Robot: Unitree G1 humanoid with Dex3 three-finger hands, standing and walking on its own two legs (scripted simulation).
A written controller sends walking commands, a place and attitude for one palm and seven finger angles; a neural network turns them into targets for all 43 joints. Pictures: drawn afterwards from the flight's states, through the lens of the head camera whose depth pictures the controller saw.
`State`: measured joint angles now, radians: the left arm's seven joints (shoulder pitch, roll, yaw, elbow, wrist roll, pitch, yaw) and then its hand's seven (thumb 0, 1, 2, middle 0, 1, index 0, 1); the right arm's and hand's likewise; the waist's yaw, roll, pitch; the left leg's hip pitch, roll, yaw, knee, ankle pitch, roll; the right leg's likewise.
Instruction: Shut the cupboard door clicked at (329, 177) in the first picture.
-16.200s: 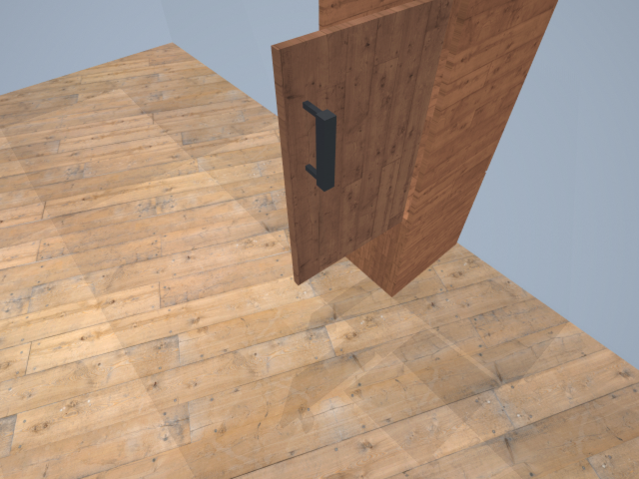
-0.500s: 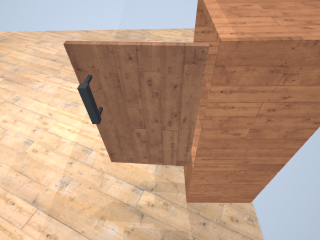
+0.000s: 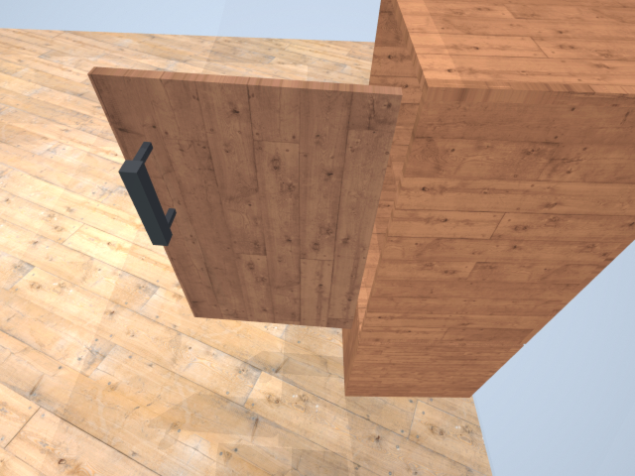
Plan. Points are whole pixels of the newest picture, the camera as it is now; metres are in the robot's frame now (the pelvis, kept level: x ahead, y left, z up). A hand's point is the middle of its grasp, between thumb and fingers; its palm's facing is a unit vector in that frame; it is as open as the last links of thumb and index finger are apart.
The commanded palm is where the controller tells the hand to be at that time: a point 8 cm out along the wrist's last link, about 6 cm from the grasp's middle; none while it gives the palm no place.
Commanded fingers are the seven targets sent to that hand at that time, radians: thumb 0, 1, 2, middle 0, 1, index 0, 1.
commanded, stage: come to a stop and stand still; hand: left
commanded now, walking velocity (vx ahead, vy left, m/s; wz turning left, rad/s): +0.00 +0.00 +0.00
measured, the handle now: (154, 195) +0.46 +0.27 +0.08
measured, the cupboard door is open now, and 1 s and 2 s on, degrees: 86 86 86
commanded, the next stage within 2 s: look again from close up in 0.10 s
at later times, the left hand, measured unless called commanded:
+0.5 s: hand out of the picture +0.02 +0.18 -0.18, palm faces +0.01 -0.98 -0.20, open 7.3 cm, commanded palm none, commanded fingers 0.00 0.90 0.90 -0.20 -0.30 -0.20 -0.30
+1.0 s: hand (170, 441) +0.17 +0.19 -0.04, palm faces +0.26 -0.96 -0.14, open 7.2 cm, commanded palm +0.10 +0.23 -0.06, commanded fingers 0.00 0.90 0.90 -0.35 -0.46 -0.35 -0.46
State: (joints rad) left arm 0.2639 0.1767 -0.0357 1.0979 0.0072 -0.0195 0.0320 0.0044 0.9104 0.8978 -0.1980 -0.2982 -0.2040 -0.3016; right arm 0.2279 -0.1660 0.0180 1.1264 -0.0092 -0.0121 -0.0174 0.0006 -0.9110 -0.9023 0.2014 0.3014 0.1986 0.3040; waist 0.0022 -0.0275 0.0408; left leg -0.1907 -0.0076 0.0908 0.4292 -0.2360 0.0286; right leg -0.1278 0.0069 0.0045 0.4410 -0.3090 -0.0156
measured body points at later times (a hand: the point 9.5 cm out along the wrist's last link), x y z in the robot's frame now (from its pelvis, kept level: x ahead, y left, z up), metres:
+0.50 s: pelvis +0.01 +0.00 +0.00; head +0.03 +0.00 +0.45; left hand +0.02 +0.23 -0.16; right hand +0.04 -0.23 -0.16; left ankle +0.00 +0.10 -0.74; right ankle -0.05 -0.11 -0.74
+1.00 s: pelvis +0.00 -0.01 -0.02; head +0.01 -0.02 +0.43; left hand +0.15 +0.24 -0.03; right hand +0.09 -0.25 -0.14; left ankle +0.00 +0.10 -0.74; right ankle -0.05 -0.11 -0.74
